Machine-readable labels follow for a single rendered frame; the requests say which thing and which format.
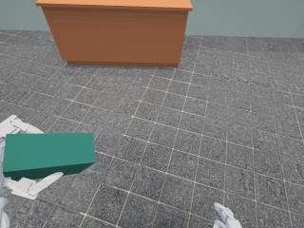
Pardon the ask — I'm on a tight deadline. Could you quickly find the left robot hand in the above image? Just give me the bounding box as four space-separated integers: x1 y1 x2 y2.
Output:
0 115 64 200

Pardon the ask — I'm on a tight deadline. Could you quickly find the sponge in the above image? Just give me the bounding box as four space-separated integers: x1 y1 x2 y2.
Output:
2 133 96 181

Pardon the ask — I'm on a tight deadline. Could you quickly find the table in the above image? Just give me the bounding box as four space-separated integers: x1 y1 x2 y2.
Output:
35 0 193 67

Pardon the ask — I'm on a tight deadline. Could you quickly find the right robot hand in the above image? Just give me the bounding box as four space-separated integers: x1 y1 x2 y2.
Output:
213 202 242 228

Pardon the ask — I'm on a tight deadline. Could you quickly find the left robot forearm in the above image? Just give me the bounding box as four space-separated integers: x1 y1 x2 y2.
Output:
0 197 10 228

